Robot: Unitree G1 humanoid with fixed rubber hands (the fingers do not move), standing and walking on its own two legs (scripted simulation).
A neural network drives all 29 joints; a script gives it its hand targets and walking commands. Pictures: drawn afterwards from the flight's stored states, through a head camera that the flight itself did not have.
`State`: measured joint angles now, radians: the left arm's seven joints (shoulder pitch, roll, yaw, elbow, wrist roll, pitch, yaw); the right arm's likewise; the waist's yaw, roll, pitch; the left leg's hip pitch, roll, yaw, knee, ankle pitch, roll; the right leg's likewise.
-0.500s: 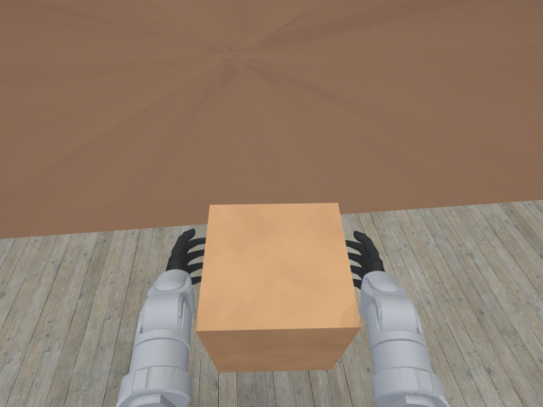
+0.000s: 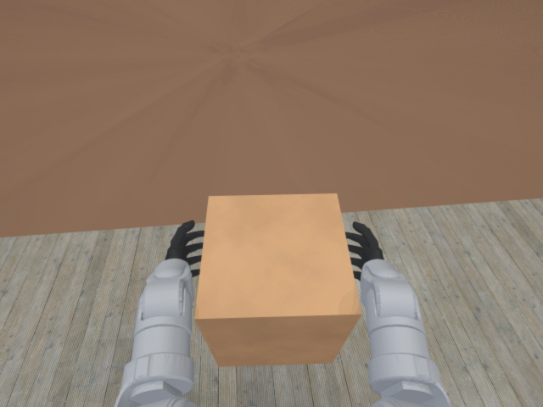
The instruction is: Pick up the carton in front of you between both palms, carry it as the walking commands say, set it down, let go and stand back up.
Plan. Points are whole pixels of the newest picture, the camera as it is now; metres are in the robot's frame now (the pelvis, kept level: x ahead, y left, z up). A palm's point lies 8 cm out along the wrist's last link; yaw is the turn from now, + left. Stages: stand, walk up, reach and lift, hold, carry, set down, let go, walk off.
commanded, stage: reach and lift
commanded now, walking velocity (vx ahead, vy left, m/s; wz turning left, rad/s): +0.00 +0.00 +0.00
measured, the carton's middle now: (274, 285) +0.31 +0.00 -0.04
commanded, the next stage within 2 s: hold in 0.52 s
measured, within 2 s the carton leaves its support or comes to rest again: neither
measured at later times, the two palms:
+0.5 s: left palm (176, 262) +0.31 +0.15 +0.04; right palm (371, 263) +0.30 -0.15 +0.04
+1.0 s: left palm (172, 265) +0.29 +0.15 +0.06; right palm (375, 265) +0.29 -0.15 +0.05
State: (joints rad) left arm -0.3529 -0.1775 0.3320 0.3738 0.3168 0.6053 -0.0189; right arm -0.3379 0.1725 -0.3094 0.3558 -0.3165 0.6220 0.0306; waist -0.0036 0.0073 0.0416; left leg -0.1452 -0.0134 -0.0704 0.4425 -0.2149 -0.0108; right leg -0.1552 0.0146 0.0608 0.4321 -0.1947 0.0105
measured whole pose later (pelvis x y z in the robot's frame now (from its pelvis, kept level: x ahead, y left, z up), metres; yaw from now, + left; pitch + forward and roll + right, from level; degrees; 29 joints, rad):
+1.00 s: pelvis +0.00 +0.00 +0.00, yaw +0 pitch -8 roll +0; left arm -0.30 -0.16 0.26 0.24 0.28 0.75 -0.01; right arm -0.29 0.16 -0.23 0.23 -0.28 0.76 0.02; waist 0.00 0.00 0.05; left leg -0.04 -0.01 -0.07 0.38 -0.19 -0.01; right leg -0.05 0.01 0.06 0.37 -0.18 0.01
